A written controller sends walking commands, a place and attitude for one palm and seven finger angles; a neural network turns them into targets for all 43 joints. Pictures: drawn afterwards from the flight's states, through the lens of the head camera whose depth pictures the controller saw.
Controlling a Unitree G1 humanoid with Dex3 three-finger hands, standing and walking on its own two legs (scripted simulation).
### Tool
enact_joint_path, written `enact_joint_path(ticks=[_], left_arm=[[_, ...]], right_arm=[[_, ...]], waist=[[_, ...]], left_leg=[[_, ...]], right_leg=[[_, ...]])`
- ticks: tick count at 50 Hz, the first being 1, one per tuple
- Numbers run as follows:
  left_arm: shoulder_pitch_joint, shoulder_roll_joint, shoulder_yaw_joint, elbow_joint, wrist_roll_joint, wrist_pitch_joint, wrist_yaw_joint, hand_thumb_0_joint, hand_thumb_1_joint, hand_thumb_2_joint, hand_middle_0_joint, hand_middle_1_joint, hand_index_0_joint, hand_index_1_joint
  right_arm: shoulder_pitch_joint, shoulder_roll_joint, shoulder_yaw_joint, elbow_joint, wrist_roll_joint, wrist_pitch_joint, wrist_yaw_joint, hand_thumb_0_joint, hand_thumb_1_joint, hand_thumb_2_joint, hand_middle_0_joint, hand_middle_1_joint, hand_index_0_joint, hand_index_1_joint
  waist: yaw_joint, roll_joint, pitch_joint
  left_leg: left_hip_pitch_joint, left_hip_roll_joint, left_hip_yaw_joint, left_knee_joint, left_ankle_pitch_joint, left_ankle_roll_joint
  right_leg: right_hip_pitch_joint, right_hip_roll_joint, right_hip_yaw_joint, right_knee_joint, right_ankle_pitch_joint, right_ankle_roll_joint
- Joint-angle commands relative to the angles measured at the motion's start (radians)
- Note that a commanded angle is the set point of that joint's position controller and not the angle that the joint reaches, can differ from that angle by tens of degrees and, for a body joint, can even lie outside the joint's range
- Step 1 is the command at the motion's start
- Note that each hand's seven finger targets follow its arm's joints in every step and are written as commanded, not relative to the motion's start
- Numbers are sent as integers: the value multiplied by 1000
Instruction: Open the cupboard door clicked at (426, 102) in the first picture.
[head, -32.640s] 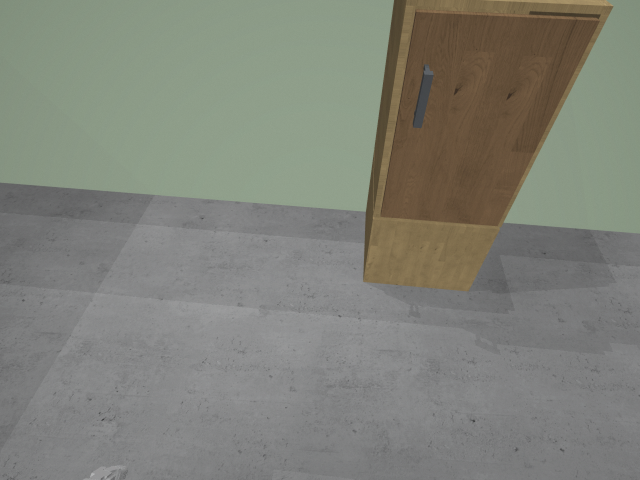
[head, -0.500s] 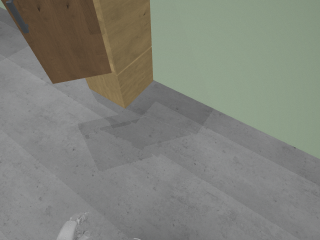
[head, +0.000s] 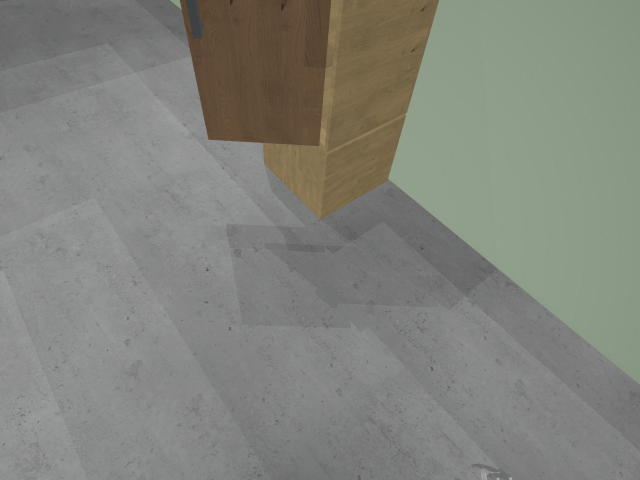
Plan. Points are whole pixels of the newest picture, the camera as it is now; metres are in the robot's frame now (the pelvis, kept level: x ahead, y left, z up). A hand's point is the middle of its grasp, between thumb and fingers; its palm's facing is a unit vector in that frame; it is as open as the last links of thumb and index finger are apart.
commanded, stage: take the last steps up to it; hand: left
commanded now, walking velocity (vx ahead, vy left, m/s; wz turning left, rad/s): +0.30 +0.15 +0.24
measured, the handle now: (194, 5) +1.06 +0.41 +0.05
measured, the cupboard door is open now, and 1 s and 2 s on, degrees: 50 50 50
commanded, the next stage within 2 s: come to a stop and stand still in 1.44 s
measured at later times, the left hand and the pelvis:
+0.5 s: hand out of the picture +0.11 +0.18 -0.15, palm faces +0.17 -0.96 -0.23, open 7.2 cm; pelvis +0.11 +0.00 +0.02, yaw +7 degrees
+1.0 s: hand (145, 352) +0.29 +0.30 -0.16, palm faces +0.16 -0.97 -0.18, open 7.3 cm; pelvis +0.27 +0.12 +0.02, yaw +6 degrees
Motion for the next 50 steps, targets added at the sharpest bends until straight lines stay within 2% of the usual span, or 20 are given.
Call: enact_joint_path(ticks=[1,9,13,14,15,16,17,18,20,21,26,32,33,35,36,37,38,40,43,50], left_arm=[[-72,39,13,-98,4,-52,-31,0,900,900,-200,-300,-200,-300],[-131,10,1,-114,4,-67,-39,0,900,900,-200,-300,-200,-300],[-11,25,14,-76,5,-79,-37,0,900,900,-200,-300,-200,-300],[76,52,27,-50,7,-86,-31,0,900,900,-200,-300,-200,-300],[174,133,41,-22,16,-98,-22,0,900,900,-200,-300,-200,-300],[233,190,50,-19,7,-94,-15,0,900,900,-200,-300,-200,-300],[197,173,46,-20,-2,-101,-8,0,900,900,-200,-300,-200,-300],[132,129,37,-30,-2,-102,-1,0,900,900,-200,-300,-200,-300],[65,39,10,-36,-2,-118,-3,0,900,900,-200,-300,-200,-300],[64,25,6,-30,-3,-126,-3,0,900,900,-200,-300,-200,-300],[130,37,4,30,0,-145,-6,0,900,900,-200,-300,-200,-300],[156,72,8,74,7,-130,-2,0,900,900,-200,-300,-200,-300],[149,74,11,79,7,-125,-2,0,900,900,-200,-300,-200,-300],[120,57,11,68,2,-116,-4,0,900,900,-200,-300,-200,-300],[155,1,7,49,-8,-110,-11,0,900,900,-200,-300,-200,-300],[120,-33,-3,11,-11,-111,-11,0,900,900,-200,-300,-200,-300],[53,-29,-8,-8,-6,-106,-3,0,900,900,-200,-300,-200,-300],[-3,-31,0,5,-3,-102,-13,0,900,900,-200,-300,-200,-300],[62,-64,0,37,7,-88,-25,0,900,900,-200,-300,-200,-300],[-51,-57,3,-22,6,-67,-34,0,900,900,-200,-300,-200,-300]], right_arm=[[136,-166,-35,-18,-1,-33,-29,0,-900,-900,200,300,200,300],[213,-152,-37,25,-2,-42,-19,0,-900,-900,200,300,200,300],[178,-146,-36,32,2,-38,-16,0,-900,-900,200,300,200,300],[166,-118,-32,30,8,-42,-14,0,-900,-900,200,300,200,300],[183,-69,-25,17,18,-48,-7,0,-900,-900,200,300,200,300],[139,-80,-29,-20,6,-42,-3,0,-900,-900,200,300,200,300],[108,-114,-38,-17,-3,-37,0,0,-900,-900,200,300,200,300],[96,-112,-45,-5,-3,-33,6,0,-900,-900,200,300,200,300],[122,-60,-36,36,-5,-21,19,0,-900,-900,200,300,200,300],[154,-38,-32,52,-5,-15,22,0,-900,-900,200,300,200,300],[128,4,-24,53,1,-16,35,0,-900,-900,200,300,200,300],[28,5,-15,12,8,-42,43,0,-900,-900,200,300,200,300],[55,-7,-17,19,6,-47,40,0,-900,-900,200,300,200,300],[273,-77,-34,86,-1,-61,20,0,-900,-900,200,300,200,300],[403,-196,-64,113,-13,-68,4,0,-900,-900,200,300,200,300],[490,-257,-78,128,-11,-59,-13,0,-900,-900,200,300,200,300],[442,-246,-72,126,-8,-58,-20,0,-900,-900,200,300,200,300],[271,-139,-50,74,-3,-64,-24,0,-900,-900,200,300,200,300],[245,-63,-24,77,-1,-93,-29,0,-900,-900,200,300,200,300],[279,-60,-22,88,-1,-96,-28,0,-900,-900,200,300,200,300]], waist=[[-53,171,-61],[-62,170,-33],[14,122,-23],[55,44,-43],[91,-170,-74],[110,-247,-64],[86,-229,-13],[52,-190,34],[-3,-79,48],[-19,-97,40],[-11,-77,0],[7,-151,20],[-11,-152,9],[-117,-31,-93],[-160,225,-202],[-181,333,-237],[-163,299,-228],[-104,192,-73],[-42,140,-57],[-32,117,-18]], left_leg=[[174,251,-297,-336,190,147],[143,214,-268,-358,110,162],[-47,159,-239,-253,-17,114],[-166,97,-188,-135,-82,72],[-344,-16,-58,135,-163,11],[-436,-41,-52,383,-289,-17],[-456,17,-113,527,-199,-25],[-461,60,-121,591,-106,-31],[-378,99,-103,554,65,-57],[-354,104,-80,527,99,-68],[-330,98,11,313,148,-90],[-171,56,72,41,102,-59],[-88,43,89,-12,100,-52],[243,30,104,-136,125,-34],[445,252,-176,-160,150,33],[491,409,-406,-283,178,117],[401,440,-438,-326,71,140],[177,397,-317,-382,-11,128],[105,317,-135,-405,197,89],[172,304,-48,-447,306,121]], right_leg=[[-224,-11,54,132,121,-10],[-99,16,-1,-215,157,-7],[215,51,-23,-445,263,-15],[389,3,35,-541,247,-30],[553,-227,307,-670,65,-102],[514,-424,606,-824,-54,-200],[400,-433,668,-874,-121,-232],[327,-411,596,-877,-130,-226],[211,-287,282,-849,154,-143],[200,-258,189,-840,277,-130],[288,-216,32,-800,584,-131],[280,-233,8,-726,624,-127],[253,-222,2,-684,612,-118],[141,-155,-62,-412,630,-87],[-53,-35,-117,-149,282,-43],[-205,53,-64,113,-64,-41],[-254,20,31,289,-47,-64],[-294,-49,86,335,139,-67],[-207,-57,74,218,240,-50],[-241,-47,61,-41,365,-28]])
